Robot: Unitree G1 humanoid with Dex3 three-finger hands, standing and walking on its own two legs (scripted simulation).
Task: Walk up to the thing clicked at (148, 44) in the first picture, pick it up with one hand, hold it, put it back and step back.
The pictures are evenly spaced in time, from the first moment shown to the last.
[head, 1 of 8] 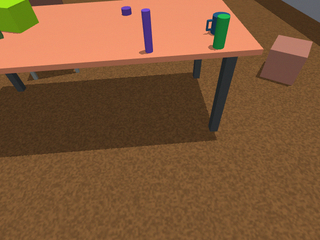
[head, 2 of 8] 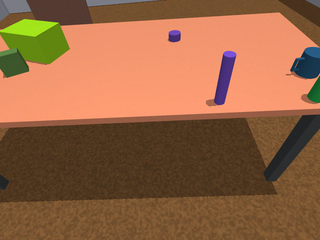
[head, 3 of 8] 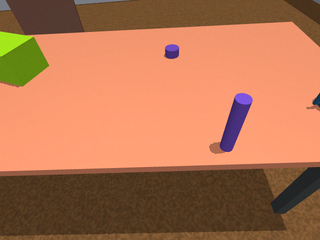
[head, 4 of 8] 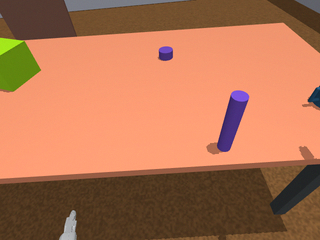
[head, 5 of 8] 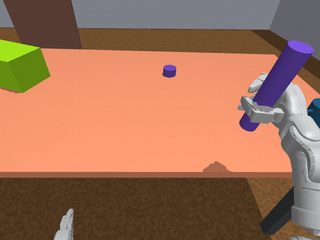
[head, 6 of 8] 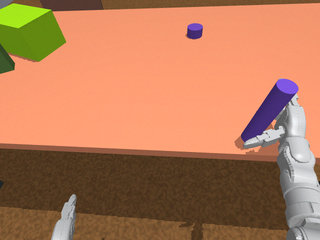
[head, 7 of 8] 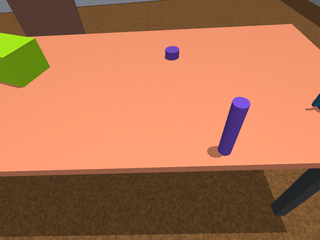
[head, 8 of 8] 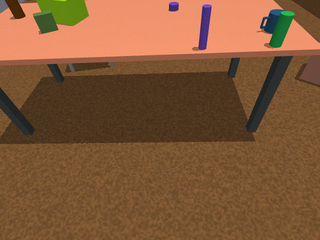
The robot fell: no
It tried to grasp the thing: yes
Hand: right
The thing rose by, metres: 0.23
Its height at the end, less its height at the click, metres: +0.00
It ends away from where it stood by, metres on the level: 0.01
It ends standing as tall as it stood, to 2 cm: yes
